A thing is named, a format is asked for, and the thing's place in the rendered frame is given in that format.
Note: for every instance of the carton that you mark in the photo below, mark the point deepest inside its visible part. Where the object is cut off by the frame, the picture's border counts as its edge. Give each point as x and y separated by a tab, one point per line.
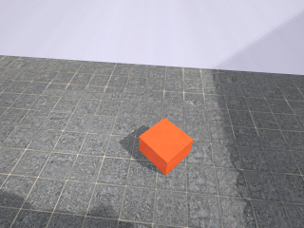
165	145

